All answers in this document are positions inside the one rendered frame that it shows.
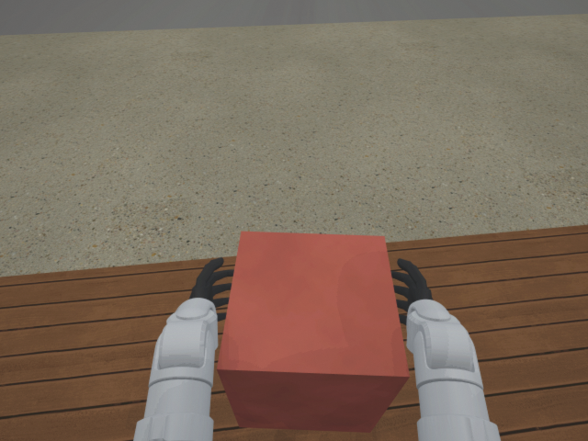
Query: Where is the robot left hand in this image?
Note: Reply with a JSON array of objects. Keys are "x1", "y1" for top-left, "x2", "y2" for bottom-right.
[{"x1": 189, "y1": 257, "x2": 234, "y2": 322}]

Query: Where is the robot right hand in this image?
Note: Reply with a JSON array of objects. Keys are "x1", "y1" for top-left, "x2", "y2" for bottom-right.
[{"x1": 391, "y1": 258, "x2": 433, "y2": 325}]

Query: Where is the left robot forearm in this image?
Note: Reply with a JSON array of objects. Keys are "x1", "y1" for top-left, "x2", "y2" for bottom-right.
[{"x1": 133, "y1": 298, "x2": 218, "y2": 441}]

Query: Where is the carton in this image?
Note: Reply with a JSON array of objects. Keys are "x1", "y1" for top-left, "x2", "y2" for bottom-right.
[{"x1": 217, "y1": 232, "x2": 410, "y2": 433}]

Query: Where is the right robot forearm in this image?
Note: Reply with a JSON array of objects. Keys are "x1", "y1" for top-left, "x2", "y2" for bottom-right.
[{"x1": 406, "y1": 300, "x2": 501, "y2": 441}]

